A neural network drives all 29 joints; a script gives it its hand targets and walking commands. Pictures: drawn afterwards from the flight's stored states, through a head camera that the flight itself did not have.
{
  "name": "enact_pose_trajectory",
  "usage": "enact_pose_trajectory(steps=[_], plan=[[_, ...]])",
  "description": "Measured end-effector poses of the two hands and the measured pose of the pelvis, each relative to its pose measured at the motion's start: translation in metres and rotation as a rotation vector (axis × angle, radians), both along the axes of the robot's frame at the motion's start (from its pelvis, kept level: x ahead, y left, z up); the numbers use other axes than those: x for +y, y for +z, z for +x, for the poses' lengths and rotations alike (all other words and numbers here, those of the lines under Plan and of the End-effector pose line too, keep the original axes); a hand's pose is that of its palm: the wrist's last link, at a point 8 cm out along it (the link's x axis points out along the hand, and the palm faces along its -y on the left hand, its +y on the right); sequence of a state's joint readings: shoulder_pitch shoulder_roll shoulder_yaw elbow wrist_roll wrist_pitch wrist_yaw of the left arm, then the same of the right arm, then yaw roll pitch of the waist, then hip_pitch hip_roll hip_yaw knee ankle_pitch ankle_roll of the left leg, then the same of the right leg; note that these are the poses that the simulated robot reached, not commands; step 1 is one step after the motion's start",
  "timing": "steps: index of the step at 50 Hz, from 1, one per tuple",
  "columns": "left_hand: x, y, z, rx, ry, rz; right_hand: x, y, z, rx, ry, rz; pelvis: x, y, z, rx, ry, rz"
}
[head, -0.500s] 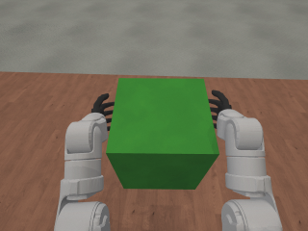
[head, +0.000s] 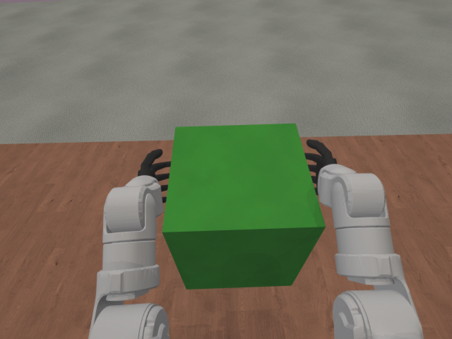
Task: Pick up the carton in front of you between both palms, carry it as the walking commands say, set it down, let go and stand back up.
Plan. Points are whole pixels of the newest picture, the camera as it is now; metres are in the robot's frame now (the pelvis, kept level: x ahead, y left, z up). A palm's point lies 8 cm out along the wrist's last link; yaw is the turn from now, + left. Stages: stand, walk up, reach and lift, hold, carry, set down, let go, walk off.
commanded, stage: carry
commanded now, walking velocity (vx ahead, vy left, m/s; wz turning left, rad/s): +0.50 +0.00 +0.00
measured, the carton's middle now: (237, 211) +0.35 -0.01 +0.05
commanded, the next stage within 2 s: none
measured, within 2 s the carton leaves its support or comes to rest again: neither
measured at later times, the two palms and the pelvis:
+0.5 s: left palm (150, 105) +0.64 +0.18 +0.11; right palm (271, 93) +0.64 -0.12 +0.11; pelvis +0.29 +0.01 -0.02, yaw -2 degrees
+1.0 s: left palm (177, 63) +0.94 +0.14 +0.07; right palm (268, 57) +0.93 -0.16 +0.08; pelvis +0.58 +0.00 -0.05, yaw +1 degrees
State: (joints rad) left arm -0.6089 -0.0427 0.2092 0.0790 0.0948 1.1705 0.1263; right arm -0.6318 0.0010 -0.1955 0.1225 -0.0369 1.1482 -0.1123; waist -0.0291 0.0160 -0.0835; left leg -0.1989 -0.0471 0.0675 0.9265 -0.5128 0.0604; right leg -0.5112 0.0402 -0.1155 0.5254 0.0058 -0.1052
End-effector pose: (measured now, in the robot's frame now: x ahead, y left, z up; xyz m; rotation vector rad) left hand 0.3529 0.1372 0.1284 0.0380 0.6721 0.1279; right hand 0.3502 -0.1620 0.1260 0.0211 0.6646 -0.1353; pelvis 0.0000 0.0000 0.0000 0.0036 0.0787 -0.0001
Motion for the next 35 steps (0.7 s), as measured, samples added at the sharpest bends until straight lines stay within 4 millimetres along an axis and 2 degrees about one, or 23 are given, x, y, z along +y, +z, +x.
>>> enact_pose_trajectory(steps=[3,6,12,18,22,25,27,31,35], plan=[[0.003,-0.022,0.022,0.08,0.025,0.012,0.003,-0.022,0.031,0.079,0.037,-0.003,-0.007,-0.001,0.029,-0.001,-0.005,0.003],[0.006,-0.034,0.04,0.132,0.035,-0.012,0.009,-0.033,0.059,0.131,0.066,-0.006,-0.014,0.005,0.056,0.003,-0.001,0.01],[0.012,-0.031,0.099,0.102,0.064,-0.021,0.015,-0.03,0.123,0.103,0.074,0.007,-0.017,0.013,0.115,0.02,0.005,0.02],[0.02,-0.012,0.177,0.02,0.059,-0.028,0.022,-0.014,0.195,0.02,0.053,0.017,-0.007,0.011,0.187,0.027,-0.007,0.012],[0.031,-0.008,0.236,-0.021,0.047,-0.03,0.033,-0.008,0.252,-0.021,0.045,0.008,0.005,-0.002,0.245,0.023,-0.014,-0.007],[0.039,-0.018,0.285,-0.038,0.017,-0.036,0.04,-0.012,0.294,-0.038,0.029,-0.019,0.015,-0.024,0.291,0.005,-0.027,-0.022],[0.04,-0.03,0.312,-0.007,-0.003,-0.048,0.041,-0.021,0.315,-0.009,0.019,-0.046,0.018,-0.029,0.312,0.002,-0.02,-0.005],[0.032,-0.048,0.353,0.09,-0.046,-0.04,0.033,-0.041,0.342,0.089,-0.02,-0.044,0.028,-0.025,0.35,0.004,-0.015,-0.018],[0.025,-0.051,0.395,0.106,-0.069,-0.039,0.027,-0.045,0.376,0.105,-0.052,-0.033,0.033,-0.018,0.387,0.012,-0.018,-0.025]])
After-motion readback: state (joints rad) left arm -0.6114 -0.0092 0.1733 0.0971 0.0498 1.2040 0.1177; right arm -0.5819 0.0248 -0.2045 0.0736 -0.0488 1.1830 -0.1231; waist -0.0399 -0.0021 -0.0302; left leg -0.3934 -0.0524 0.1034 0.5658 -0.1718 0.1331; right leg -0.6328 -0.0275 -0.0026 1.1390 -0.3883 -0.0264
